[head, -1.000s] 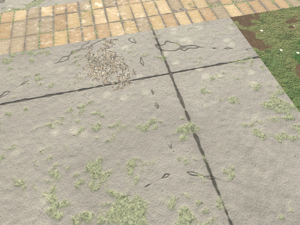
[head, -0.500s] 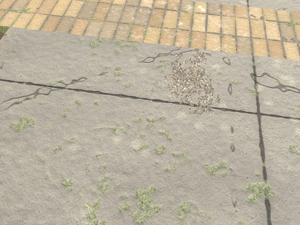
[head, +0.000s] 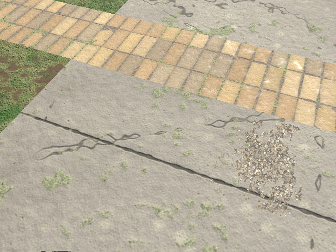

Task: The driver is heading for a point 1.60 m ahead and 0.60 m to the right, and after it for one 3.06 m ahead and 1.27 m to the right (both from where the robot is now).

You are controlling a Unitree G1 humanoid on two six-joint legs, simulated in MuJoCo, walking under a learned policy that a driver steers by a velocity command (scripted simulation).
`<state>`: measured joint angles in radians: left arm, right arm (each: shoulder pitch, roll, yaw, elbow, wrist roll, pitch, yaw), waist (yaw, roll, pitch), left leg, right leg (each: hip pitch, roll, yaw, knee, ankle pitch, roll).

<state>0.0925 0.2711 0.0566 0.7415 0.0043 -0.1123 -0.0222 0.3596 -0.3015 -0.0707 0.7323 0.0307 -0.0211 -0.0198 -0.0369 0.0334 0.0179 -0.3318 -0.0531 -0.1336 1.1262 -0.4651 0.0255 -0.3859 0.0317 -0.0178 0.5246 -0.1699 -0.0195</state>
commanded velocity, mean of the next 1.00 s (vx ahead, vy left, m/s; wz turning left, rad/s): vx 0.50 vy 0.00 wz -0.27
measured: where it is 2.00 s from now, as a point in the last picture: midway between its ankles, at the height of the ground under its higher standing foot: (235, 146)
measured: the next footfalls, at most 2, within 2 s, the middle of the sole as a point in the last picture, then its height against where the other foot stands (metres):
left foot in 0.38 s outside the picture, level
right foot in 0.88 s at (210, 225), level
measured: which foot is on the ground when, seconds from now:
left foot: up 0.00-0.36, down 0.38-0.86, up 0.88-1.00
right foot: down 0.00-0.38, up 0.40-0.86, down 0.88-1.00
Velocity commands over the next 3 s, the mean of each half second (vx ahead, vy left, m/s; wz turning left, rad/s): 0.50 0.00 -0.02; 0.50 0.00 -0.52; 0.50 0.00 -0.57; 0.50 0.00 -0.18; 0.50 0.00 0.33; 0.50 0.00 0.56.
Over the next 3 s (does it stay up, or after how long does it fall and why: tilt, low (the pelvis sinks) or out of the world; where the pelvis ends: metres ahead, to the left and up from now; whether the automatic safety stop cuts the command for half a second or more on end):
stays up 1.45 -0.66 0.01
